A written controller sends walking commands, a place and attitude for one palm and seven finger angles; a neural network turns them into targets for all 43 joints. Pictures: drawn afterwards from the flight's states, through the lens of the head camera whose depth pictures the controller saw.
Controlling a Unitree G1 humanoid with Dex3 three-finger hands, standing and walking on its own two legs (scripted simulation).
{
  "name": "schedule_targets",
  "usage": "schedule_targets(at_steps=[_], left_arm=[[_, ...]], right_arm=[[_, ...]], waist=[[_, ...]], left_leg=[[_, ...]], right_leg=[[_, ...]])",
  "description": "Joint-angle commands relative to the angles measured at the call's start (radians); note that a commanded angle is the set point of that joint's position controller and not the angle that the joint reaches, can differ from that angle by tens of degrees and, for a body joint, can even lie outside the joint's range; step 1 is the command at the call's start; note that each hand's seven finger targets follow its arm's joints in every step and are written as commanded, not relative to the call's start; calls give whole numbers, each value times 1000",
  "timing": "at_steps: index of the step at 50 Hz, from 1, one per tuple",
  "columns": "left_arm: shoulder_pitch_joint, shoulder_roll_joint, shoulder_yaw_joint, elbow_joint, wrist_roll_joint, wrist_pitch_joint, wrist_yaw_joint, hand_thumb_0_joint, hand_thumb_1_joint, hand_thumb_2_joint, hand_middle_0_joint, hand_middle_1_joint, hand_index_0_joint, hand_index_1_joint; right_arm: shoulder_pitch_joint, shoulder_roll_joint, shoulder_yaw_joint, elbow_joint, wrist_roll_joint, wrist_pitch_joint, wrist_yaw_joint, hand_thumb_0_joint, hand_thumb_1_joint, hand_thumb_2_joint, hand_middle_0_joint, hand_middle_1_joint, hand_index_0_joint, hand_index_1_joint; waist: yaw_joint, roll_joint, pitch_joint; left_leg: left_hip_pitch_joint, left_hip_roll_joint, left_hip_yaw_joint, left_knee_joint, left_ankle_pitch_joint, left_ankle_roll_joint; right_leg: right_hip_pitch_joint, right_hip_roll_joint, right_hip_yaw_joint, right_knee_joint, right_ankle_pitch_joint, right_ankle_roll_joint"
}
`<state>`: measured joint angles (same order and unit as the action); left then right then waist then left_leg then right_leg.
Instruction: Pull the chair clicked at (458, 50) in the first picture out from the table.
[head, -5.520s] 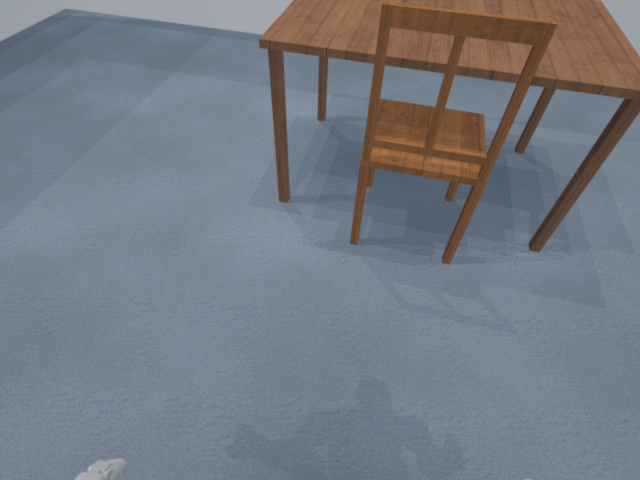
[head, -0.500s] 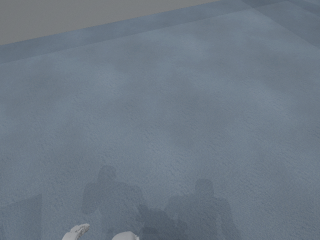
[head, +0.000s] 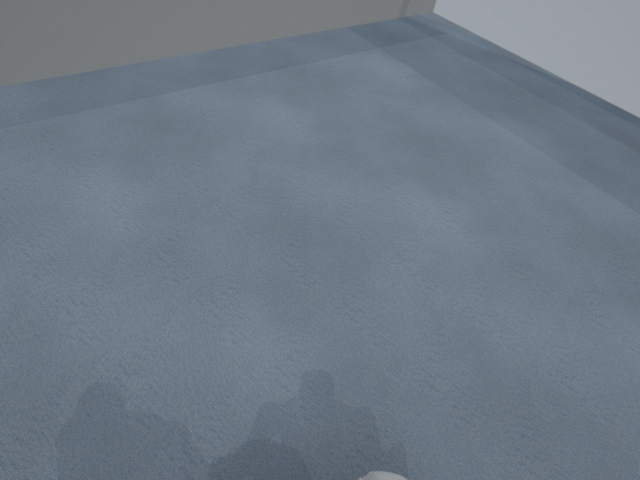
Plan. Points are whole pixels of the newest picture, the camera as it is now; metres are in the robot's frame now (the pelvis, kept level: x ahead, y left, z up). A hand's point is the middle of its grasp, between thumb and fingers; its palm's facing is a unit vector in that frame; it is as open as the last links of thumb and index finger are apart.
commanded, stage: walk to a spot facing it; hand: left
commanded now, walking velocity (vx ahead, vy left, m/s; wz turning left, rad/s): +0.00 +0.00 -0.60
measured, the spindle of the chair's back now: out of the picture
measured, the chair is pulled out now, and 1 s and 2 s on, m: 0.00 0.00 0.00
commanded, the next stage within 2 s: turn to face it in 0.16 s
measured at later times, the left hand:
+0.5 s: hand (271, 403) +0.26 +0.08 -0.16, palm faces -0.20 -0.96 -0.21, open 7.3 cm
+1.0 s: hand out of the picture +0.11 +0.22 -0.18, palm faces +0.18 -0.95 -0.26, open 7.3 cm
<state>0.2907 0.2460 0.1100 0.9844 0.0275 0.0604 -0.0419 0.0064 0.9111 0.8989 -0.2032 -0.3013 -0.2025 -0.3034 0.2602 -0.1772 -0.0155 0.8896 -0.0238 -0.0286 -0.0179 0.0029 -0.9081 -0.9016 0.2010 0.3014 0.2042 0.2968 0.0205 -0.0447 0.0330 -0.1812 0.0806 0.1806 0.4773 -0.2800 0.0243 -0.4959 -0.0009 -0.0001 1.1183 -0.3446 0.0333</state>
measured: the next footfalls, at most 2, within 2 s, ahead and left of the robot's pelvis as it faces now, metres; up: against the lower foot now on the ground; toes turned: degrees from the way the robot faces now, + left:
right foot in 0.34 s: +0.12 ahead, -0.15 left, +0.00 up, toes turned -18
left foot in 0.76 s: +0.16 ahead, +0.07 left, +0.00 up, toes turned +10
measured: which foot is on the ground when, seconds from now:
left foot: down 0.00-0.34, up 0.36-0.74, down 0.76-1.00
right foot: up 0.00-0.32, down 0.34-0.76, up 0.78-1.00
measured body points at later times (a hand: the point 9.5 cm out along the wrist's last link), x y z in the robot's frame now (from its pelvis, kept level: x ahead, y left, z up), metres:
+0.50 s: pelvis +0.08 -0.05 -0.01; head +0.10 -0.07 +0.44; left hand +0.27 +0.14 -0.14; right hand +0.00 -0.27 -0.18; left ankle +0.06 +0.10 -0.68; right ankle +0.09 -0.14 -0.74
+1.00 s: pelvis +0.08 -0.01 +0.00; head +0.11 +0.02 +0.44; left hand +0.10 +0.27 -0.16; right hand +0.18 -0.26 -0.13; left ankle +0.12 +0.07 -0.74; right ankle +0.08 -0.18 -0.66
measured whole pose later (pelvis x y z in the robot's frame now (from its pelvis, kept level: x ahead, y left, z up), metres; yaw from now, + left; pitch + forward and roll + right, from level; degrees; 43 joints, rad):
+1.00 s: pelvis +0.08 -0.01 +0.00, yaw +7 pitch +0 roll -2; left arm 0.21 0.27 0.11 0.96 0.02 0.06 0.01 0.00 0.91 0.90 -0.20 -0.30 -0.20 -0.30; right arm 0.21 -0.21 -0.06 0.92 -0.02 0.02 0.00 0.00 -0.91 -0.90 0.20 0.30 0.20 0.30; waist -0.01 -0.02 0.06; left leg -0.31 0.00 0.07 0.49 -0.19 0.08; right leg -0.50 -0.09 -0.02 1.12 -0.36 0.09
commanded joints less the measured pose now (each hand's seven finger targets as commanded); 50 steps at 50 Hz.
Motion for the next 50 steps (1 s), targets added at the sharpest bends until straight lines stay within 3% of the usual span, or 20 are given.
schedule_targets(at_steps=[1, 11, 14, 15, 16, 17, 18, 19, 21, 24, 27, 32, 36, 37, 38, 39, 41, 43, 45, 50], left_arm=[[-32, 11, -1, -86, -3, -23, 6, 0, 900, 900, -200, -300, -200, -300], [-233, -25, -19, -149, -3, -27, 9, 0, 900, 900, -200, -300, -200, -300], [-167, -6, -22, -133, 3, -51, 23, 0, 900, 900, -200, -300, -200, -300], [-62, 14, -18, -99, 6, -67, 31, 0, 900, 900, -200, -300, -200, -300], [52, 113, -3, -57, 14, -88, 49, 0, 900, 900, -200, -300, -200, -300], [132, 179, 4, -14, -7, -96, 58, 0, 900, 900, -200, -300, -200, -300], [108, 163, -5, -15, -17, -94, 68, 0, 900, 900, -200, -300, -200, -300], [28, 137, -14, -27, -13, -91, 75, 0, 900, 900, -200, -300, -200, -300], [-112, 70, -44, -43, -8, -91, 83, 0, 900, 900, -200, -300, -200, -300], [-179, 65, -47, -54, -5, -82, 82, 0, 900, 900, -200, -300, -200, -300], [-164, 66, -37, -61, -6, -72, 83, 0, 900, 900, -200, -300, -200, -300], [-134, 86, -16, -75, 1, -66, 84, 0, 900, 900, -200, -300, -200, -300], [-128, 90, -3, -93, -6, -53, 80, 0, 900, 900, -200, -300, -200, -300], [-115, 70, -3, -107, -12, -46, 75, 0, 900, 900, -200, -300, -200, -300], [-104, 10, -10, -145, -21, -41, 69, 0, 900, 900, -200, -300, -200, -300], [-191, 19, -25, -189, -8, -37, 70, 0, 900, 900, -200, -300, -200, -300], [-200, 23, -13, -170, -4, -39, 66, 0, 900, 900, -200, -300, -200, -300], [-144, 41, -6, -131, -4, -38, 57, 0, 900, 900, -200, -300, -200, -300], [-99, 51, -6, -110, -6, -33, 54, 0, 900, 900, -200, -300, -200, -300], [-104, 65, -7, -117, -7, -23, 59, 0, 900, 900, -200, -300, -200, -300]], right_arm=[[83, -135, -39, -10, 8, -20, -25, 0, -900, -900, 200, 300, 200, 300], [157, -151, -80, 72, -3, 9, -13, 0, -900, -900, 200, 300, 200, 300], [161, -160, -87, 83, 3, 12, -6, 0, -900, -900, 200, 300, 200, 300], [155, -155, -82, 84, 10, 10, -3, 0, -900, -900, 200, 300, 200, 300], [182, -97, -67, 76, 25, 9, 5, 0, -900, -900, 200, 300, 200, 300], [142, -43, -48, 52, 29, 15, -3, 0, -900, -900, 200, 300, 200, 300], [111, -49, -44, 50, 31, 25, -15, 0, -900, -900, 200, 300, 200, 300], [97, -42, -42, 61, 29, 34, -16, 0, -900, -900, 200, 300, 200, 300], [115, -26, -36, 113, 16, 48, -12, 0, -900, -900, 200, 300, 200, 300], [154, -17, -36, 139, 14, 69, -2, 0, -900, -900, 200, 300, 200, 300], [104, -31, -46, 115, 9, 75, 9, 0, -900, -900, 200, 300, 200, 300], [8, -33, -56, 50, 8, 64, 25, 0, -900, -900, 200, 300, 200, 300], [47, -62, -69, 24, 2, 59, 31, 0, -900, -900, 200, 300, 200, 300], [86, -111, -82, 20, -1, 52, 33, 0, -900, -900, 200, 300, 200, 300], [129, -219, -104, 7, -9, 41, 28, 0, -900, -900, 200, 300, 200, 300], [174, -262, -112, 17, -7, 44, 20, 0, -900, -900, 200, 300, 200, 300], [92, -238, -106, 3, -3, 36, 3, 0, -900, -900, 200, 300, 200, 300], [-10, -199, -87, -30, -1, 27, 1, 0, -900, -900, 200, 300, 200, 300], [-36, -198, -86, -40, 5, 23, 3, 0, -900, -900, 200, 300, 200, 300], [-20, -223, -95, -35, 7, 34, 11, 0, -900, -900, 200, 300, 200, 300]], waist=[[-20, 205, 7], [-83, 240, 27], [-48, 224, -36], [10, 174, -94], [49, -41, -219], [67, -172, -302], [64, -128, -316], [38, -124, -251], [-22, -44, -94], [-59, -80, -34], [-40, -92, 3], [-12, -101, -15], [-46, -43, -56], [-69, 99, -80], [-86, 399, -91], [-125, 365, -87], [-89, 261, -102], [-44, 172, -87], [-31, 150, -100], [-45, 144, -72]], left_leg=[[92, 241, -77, -176, 534, 17], [175, 287, 44, -72, 630, 71], [159, 285, 49, 76, 780, 42], [104, 246, 74, 210, 759, 4], [-165, 176, 85, 439, 402, -47], [-331, 36, 19, 666, -366, -90], [-295, 43, -135, 688, -378, -74], [-290, 48, -168, 702, -342, -69], [-255, 59, -169, 635, -250, -75], [-213, 38, -129, 551, -183, -88], [-241, 27, -101, 542, -159, -91], [-261, 22, -70, 389, -162, -86], [-102, 1, -35, 142, 23, -68], [-11, 54, -139, 17, 151, -33], [77, 302, -501, -108, 449, 98], [55, 388, -617, -168, 450, 183], [53, 310, -553, -163, 301, 157], [18, 215, -417, -165, 292, 112], [11, 180, -368, -179, 281, 107], [5, 159, -425, -217, 124, 122]], right_leg=[[-126, -46, -5, 97, 60, 30], [-43, -49, -123, -307, 1, 11], [150, -5, -142, -503, 46, -30], [320, -6, -139, -654, 214, -40], [658, -206, 72, -659, 587, -104], [749, -445, 278, -609, 1112, -239], [651, -429, 203, -632, 1124, -270], [564, -412, 198, -672, 941, -270], [376, -352, 65, -723, 781, -226], [268, -320, -58, -769, 618, -187], [238, -333, -64, -804, 456, -190], [312, -367, -99, -745, 456, -182], [260, -348, -175, -594, 322, -104], [175, -299, -200, -457, 202, -54], [-39, -156, -233, -228, -177, 34], [-92, -104, -120, -12, -340, 36], [-176, -112, -1, 131, -179, 32], [-132, -118, 4, 123, -36, 43], [-88, -114, 2, 83, 5, 53], [-62, -95, 0, -35, 1, 67]])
